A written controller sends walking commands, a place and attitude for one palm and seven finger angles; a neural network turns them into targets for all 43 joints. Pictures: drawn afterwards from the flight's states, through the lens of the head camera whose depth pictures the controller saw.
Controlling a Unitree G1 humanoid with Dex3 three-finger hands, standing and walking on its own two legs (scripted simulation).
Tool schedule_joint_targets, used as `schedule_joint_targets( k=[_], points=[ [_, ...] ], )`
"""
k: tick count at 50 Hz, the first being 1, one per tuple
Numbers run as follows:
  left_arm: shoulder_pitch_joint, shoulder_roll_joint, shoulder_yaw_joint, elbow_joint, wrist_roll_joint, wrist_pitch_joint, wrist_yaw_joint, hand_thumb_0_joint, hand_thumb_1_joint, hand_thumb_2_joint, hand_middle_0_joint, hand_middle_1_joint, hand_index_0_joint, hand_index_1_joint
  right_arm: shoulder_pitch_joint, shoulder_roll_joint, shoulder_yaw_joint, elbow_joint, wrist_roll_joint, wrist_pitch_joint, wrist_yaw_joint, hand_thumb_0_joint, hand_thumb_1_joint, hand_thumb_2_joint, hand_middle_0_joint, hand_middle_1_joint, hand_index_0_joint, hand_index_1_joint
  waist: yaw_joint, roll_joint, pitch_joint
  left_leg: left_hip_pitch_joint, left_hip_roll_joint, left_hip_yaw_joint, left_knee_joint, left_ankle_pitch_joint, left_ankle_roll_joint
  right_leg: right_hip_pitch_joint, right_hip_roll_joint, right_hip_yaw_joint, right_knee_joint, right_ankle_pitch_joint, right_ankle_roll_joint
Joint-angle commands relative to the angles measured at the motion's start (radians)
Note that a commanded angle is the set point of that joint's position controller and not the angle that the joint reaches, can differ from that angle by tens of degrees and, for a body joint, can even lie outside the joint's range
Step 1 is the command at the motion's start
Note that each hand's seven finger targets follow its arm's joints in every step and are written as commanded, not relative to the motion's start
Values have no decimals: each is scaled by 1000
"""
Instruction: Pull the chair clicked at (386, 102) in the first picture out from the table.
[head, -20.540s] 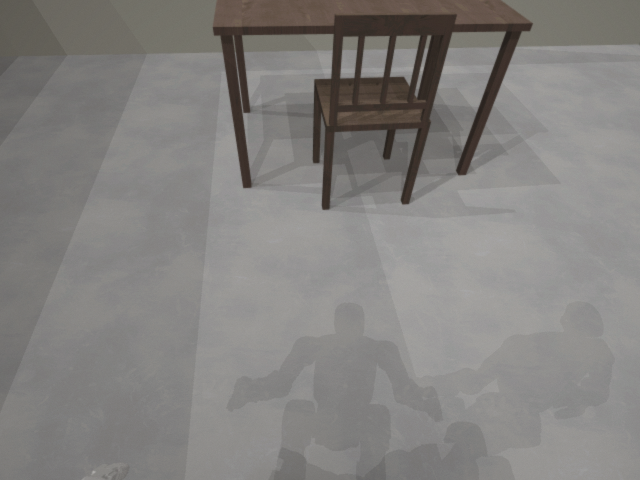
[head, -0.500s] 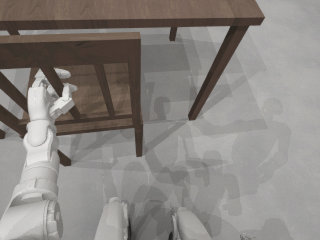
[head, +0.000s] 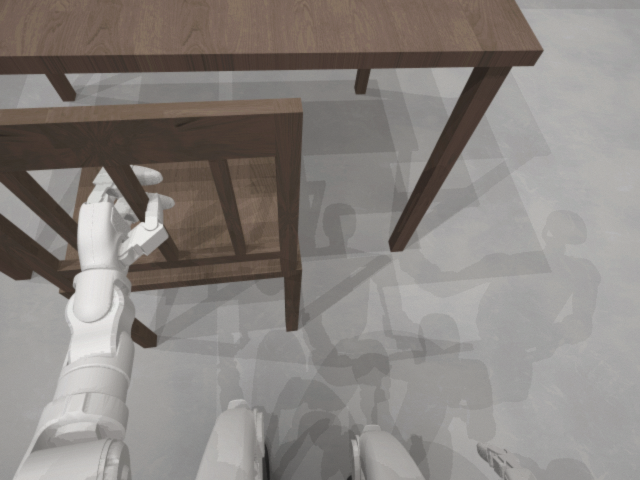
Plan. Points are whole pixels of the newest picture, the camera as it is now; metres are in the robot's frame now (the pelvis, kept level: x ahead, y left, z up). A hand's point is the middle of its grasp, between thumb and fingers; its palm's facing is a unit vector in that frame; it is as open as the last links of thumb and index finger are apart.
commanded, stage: step backward, pulling the chair out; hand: left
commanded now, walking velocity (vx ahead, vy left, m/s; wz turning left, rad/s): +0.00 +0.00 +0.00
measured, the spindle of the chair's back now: (148, 217) +0.45 +0.23 -0.01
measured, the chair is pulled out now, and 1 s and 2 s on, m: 0.04 0.19 0.25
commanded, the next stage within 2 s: none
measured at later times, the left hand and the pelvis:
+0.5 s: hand (171, 249) +0.37 +0.17 +0.04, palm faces +0.10 -0.98 -0.16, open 5.0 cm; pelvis -0.02 +0.01 +0.09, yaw +0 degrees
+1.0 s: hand (189, 332) +0.28 +0.14 +0.04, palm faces +0.05 -0.98 -0.18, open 5.0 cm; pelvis -0.07 +0.00 +0.10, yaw +2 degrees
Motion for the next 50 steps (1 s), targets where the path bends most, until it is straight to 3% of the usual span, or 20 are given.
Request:
schedule_joint_targets(
  k=[1,2,3,5,7,11,13,16,18,22,25,31,34,37,38,41,45,47,48,50],
  points=[
    [-335,145,-17,-186,16,-87,-23,0,900,900,-500,-1450,-500,-1450,99,-165,-59,-57,-3,-23,-17,0,-900,-900,200,300,200,300,-35,92,-423,558,-40,-51,-88,411,2,-27,31,-23,-138,460,-33],
    [-480,507,89,-357,137,22,97,0,900,900,-500,-1450,-500,-1450,133,-168,-48,-134,50,30,-45,0,-900,-900,200,300,200,300,72,221,-710,894,-25,-17,-276,405,21,379,-29,59,-305,530,-51],
    [-491,442,58,-400,139,83,145,0,900,900,-500,-1450,-500,-1450,144,-145,-42,-158,54,30,-70,0,-900,-900,200,300,200,300,45,263,-673,958,-39,-20,-307,466,24,392,-14,42,-360,641,-48],
    [-323,319,-9,-296,136,174,178,0,900,900,-500,-1450,-500,-1450,120,-141,-37,-151,63,29,-93,0,-900,-900,200,300,200,300,37,195,-568,912,-31,-29,-329,530,28,409,-26,41,-378,759,-34],
    [-206,212,-83,-120,140,257,198,0,900,900,-500,-1450,-500,-1450,119,-140,-29,-128,67,49,-105,0,-900,-900,200,300,200,300,22,62,-418,805,-13,-40,-370,524,34,465,-39,40,-420,796,-15],
    [-321,210,-109,36,149,278,223,0,900,900,-500,-1450,-500,-1450,117,-161,-25,-93,61,51,-117,0,-900,-900,200,300,200,300,11,29,-281,805,22,-48,-456,622,37,542,-66,43,-511,844,14],
    [-390,226,-103,83,156,249,228,0,900,900,-500,-1450,-500,-1450,117,-168,-28,-75,51,46,-124,0,-900,-900,200,300,200,300,16,89,-260,864,40,-64,-497,696,38,542,-68,37,-528,811,16],
    [-411,166,-145,161,156,217,221,0,900,900,-500,-1450,-500,-1450,116,-163,-35,-45,45,37,-125,0,-900,-900,200,300,200,300,27,210,-237,969,78,-116,-553,770,51,501,-50,27,-530,652,10],
    [-413,147,-165,169,154,204,211,0,900,900,-500,-1450,-500,-1450,110,-163,-42,-38,42,27,-125,0,-900,-900,200,300,200,300,33,251,-245,1023,96,-146,-580,823,57,502,-37,22,-533,570,4],
    [-367,103,-191,156,142,189,197,0,900,900,-500,-1450,-500,-1450,76,-157,-45,-41,40,2,-119,0,-900,-900,200,300,200,300,35,272,-228,1048,129,-182,-647,746,67,502,-25,17,-526,398,-6],
    [-318,114,-174,115,137,185,192,0,900,900,-500,-1450,-500,-1450,59,-158,-49,-47,40,-15,-116,0,-900,-900,200,300,200,300,42,249,-246,1056,143,-188,-664,724,74,548,-23,17,-545,397,-8],
    [-341,128,-177,88,135,179,193,0,900,900,-500,-1450,-500,-1450,45,-155,-52,-40,56,-40,-134,0,-900,-900,200,300,200,300,32,64,-236,954,108,-118,-658,494,52,674,-55,51,-661,558,-2],
    [-389,156,-177,139,135,173,208,0,900,900,-500,-1450,-500,-1450,40,-159,-51,-14,58,-57,-143,0,-900,-900,200,300,200,300,24,56,-166,927,79,-87,-666,339,33,657,-97,93,-715,484,-3],
    [-442,167,-188,181,135,158,221,0,900,900,-500,-1450,-500,-1450,25,-154,-47,15,61,-82,-149,0,-900,-900,200,300,200,300,23,-5,-101,916,32,-52,-641,178,17,626,-159,154,-812,332,-8],
    [-454,208,-166,191,138,156,229,0,900,900,-500,-1450,-500,-1450,23,-162,-50,26,63,-90,-153,0,-900,-900,200,300,200,300,24,-23,-86,919,12,-37,-621,154,8,614,-185,178,-847,294,-16],
    [-445,166,-207,216,136,157,238,0,900,900,-500,-1450,-500,-1450,-4,-155,-38,54,65,-111,-156,0,-900,-900,200,300,200,300,38,-51,-59,944,-9,-30,-605,183,-7,609,-227,185,-873,296,-27],
    [-440,130,-234,217,129,152,237,0,900,900,-500,-1450,-500,-1450,-7,-169,-34,77,64,-132,-171,0,-900,-900,200,300,200,300,46,-29,-70,951,20,-82,-692,310,12,662,-162,112,-788,432,-5],
    [-438,109,-250,226,125,149,230,0,900,900,-500,-1450,-500,-1450,-9,-170,-34,70,67,-140,-172,0,-900,-900,200,300,200,300,48,-46,-51,947,38,-111,-724,283,28,653,-128,100,-775,368,0],
    [-443,122,-243,231,122,147,228,0,900,900,-500,-1450,-500,-1450,-11,-182,-38,68,68,-143,-172,0,-900,-900,200,300,200,300,46,-23,-26,955,48,-128,-749,219,36,619,-114,96,-772,281,-3],
    [-443,81,-265,210,119,139,224,0,900,900,-500,-1450,-500,-1450,-12,-176,-33,58,61,-153,-171,0,-900,-900,200,300,200,300,51,47,-18,950,82,-187,-830,83,54,590,-70,65,-709,168,-11]
  ],
)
